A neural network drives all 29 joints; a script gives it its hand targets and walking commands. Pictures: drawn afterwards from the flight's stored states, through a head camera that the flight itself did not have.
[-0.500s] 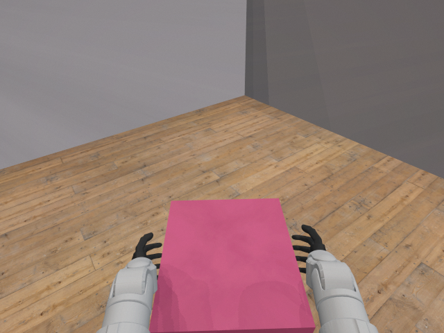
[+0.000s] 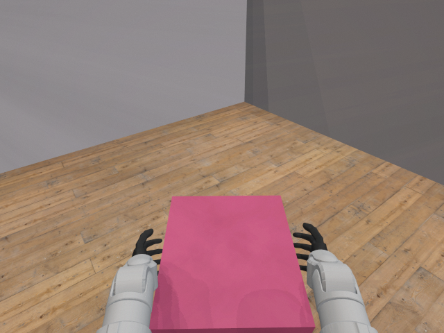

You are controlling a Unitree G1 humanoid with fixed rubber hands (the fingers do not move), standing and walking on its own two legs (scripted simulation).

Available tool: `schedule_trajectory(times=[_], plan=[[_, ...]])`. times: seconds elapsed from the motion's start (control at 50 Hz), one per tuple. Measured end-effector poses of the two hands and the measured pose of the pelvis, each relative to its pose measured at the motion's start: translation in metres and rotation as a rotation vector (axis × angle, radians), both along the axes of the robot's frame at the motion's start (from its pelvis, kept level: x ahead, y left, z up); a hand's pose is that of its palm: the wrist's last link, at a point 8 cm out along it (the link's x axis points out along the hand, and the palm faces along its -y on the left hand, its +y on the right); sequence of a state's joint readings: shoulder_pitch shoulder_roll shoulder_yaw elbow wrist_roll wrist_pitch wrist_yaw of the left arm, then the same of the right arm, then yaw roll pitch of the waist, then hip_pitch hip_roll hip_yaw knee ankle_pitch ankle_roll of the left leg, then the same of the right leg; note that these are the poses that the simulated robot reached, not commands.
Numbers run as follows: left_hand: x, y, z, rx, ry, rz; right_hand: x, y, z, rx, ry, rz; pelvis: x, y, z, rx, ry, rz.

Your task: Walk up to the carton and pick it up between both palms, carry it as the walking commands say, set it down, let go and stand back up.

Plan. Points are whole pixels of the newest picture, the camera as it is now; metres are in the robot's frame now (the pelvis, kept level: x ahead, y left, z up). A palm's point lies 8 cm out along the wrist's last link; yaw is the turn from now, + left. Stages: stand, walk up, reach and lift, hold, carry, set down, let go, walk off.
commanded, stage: hold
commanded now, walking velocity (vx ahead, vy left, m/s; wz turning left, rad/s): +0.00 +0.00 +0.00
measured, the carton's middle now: (227, 269) +0.32 +0.01 -0.04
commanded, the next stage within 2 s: carry in 0.38 s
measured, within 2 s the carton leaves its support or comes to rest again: neither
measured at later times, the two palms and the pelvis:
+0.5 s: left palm (147, 258) +0.30 +0.17 +0.03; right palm (316, 251) +0.30 -0.16 +0.04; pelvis +0.02 +0.00 +0.00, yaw +0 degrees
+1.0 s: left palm (128, 285) +0.22 +0.18 +0.07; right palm (337, 279) +0.21 -0.16 +0.09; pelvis -0.03 +0.02 -0.02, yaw -1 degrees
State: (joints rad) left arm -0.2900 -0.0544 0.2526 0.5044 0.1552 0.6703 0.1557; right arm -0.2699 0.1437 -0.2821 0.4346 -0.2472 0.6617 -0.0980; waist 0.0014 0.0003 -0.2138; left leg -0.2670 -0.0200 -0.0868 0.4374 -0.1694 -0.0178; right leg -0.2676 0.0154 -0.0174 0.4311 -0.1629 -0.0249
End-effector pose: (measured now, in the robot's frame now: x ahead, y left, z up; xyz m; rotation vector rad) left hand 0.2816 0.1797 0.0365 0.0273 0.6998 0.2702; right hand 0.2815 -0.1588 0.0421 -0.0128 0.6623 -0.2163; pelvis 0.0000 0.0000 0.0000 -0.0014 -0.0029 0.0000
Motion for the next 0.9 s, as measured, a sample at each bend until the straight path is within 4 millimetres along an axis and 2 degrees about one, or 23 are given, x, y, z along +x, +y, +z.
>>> schedule_trajectory(times=[0.42, 0.48, 0.56, 0.66, 0.74, 0.82, 0.9], plan=[[0.022, -0.001, -0.004, 0.004, 0.020, -0.001, 0.023, -0.001, -0.005, -0.002, 0.018, 0.001, 0.019, -0.001, 0.003, 0.002, 0.035, 0.001], [0.023, -0.004, -0.007, 0.003, 0.011, -0.005, 0.024, -0.003, -0.004, -0.008, 0.008, -0.001, 0.017, -0.001, -0.002, 0.000, 0.002, -0.002], [0.020, -0.009, 0.001, -0.026, -0.041, -0.007, 0.016, -0.008, 0.011, -0.012, -0.043, -0.034, 0.012, -0.001, -0.012, -0.018, -0.040, -0.014], [0.007, -0.009, 0.031, -0.052, -0.126, -0.006, -0.001, -0.009, 0.041, 0.008, -0.126, -0.050, 0.001, 0.003, -0.017, -0.031, -0.068, -0.019], [-0.010, -0.010, 0.049, -0.058, -0.138, 0.001, -0.018, -0.009, 0.056, 0.033, -0.138, -0.060, -0.009, 0.003, -0.020, -0.031, -0.089, -0.020], [-0.029, -0.012, 0.052, -0.071, -0.100, 0.007, -0.038, -0.011, 0.062, 0.039, -0.101, -0.077, -0.018, 0.001, -0.021, -0.028, -0.102, -0.021], [-0.048, -0.013, 0.045, -0.096, -0.045, 0.016, -0.056, -0.012, 0.059, 0.041, -0.049, -0.099, -0.024, 0.004, -0.021, -0.029, -0.111, -0.020]])
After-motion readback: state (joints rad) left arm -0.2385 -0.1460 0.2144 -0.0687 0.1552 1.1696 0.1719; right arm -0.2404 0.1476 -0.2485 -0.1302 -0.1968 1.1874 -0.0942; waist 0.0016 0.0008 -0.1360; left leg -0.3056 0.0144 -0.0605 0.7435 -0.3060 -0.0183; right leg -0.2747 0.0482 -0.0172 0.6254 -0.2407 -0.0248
